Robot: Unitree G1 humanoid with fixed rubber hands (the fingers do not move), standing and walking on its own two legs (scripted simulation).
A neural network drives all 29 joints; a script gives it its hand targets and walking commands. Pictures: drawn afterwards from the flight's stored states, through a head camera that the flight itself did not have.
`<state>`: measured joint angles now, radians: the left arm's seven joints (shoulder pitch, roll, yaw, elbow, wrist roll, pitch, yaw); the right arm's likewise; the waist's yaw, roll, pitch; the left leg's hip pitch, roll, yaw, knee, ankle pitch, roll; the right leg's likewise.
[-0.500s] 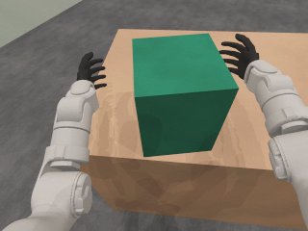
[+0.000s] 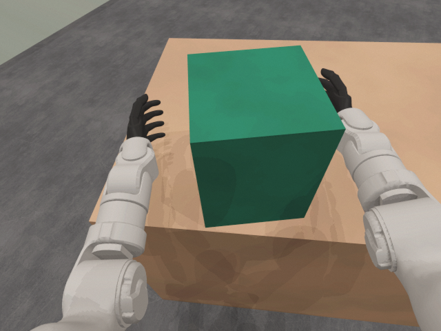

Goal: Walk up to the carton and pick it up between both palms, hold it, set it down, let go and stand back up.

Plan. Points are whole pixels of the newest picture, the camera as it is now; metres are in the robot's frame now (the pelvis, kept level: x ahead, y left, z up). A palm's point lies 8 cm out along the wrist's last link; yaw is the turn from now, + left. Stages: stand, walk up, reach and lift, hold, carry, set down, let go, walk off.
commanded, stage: reach and lift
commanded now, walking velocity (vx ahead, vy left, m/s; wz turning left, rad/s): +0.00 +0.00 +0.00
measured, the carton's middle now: (250, 142) +0.44 +0.03 +0.09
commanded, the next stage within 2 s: none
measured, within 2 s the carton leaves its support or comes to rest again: neither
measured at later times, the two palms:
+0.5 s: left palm (162, 135) +0.40 +0.19 +0.13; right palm (327, 116) +0.48 -0.10 +0.14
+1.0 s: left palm (159, 134) +0.40 +0.19 +0.13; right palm (324, 117) +0.48 -0.09 +0.14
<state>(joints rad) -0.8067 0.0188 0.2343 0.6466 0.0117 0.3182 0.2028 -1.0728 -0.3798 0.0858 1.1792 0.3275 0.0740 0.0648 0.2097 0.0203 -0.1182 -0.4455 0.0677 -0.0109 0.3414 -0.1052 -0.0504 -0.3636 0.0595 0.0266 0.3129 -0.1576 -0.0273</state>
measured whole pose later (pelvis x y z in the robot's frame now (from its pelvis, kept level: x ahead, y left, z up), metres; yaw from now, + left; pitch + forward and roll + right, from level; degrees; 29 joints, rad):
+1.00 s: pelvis +0.00 +0.00 +0.00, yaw -1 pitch +9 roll -1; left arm -0.85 -0.17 0.53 0.64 0.33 0.21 0.15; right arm -1.07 -0.17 -0.23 1.19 -0.03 0.03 0.02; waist 0.17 0.01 -0.09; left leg -0.36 0.07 0.01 0.29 -0.09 -0.05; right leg -0.29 0.06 0.03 0.28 -0.15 -0.03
